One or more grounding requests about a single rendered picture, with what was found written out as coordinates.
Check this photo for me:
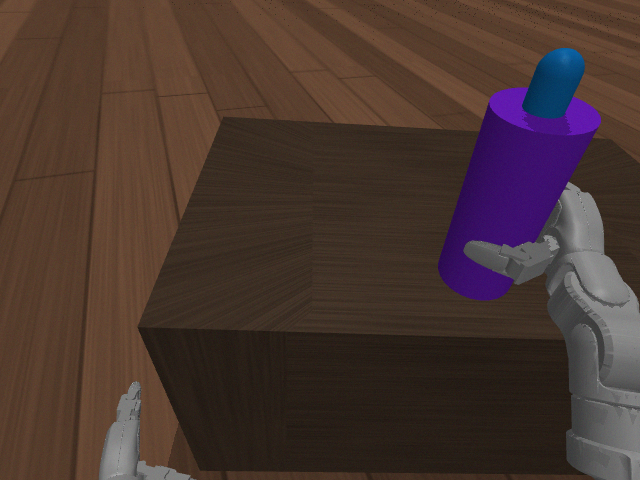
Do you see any right robot arm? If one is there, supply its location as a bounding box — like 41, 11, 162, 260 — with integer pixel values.
545, 251, 640, 480

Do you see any bottle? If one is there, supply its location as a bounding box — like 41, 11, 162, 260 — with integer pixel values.
438, 48, 601, 300

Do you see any left robot hand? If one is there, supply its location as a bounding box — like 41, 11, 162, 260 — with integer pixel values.
99, 381, 195, 480

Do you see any right robot hand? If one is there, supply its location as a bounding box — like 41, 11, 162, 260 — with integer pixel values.
463, 182, 605, 285

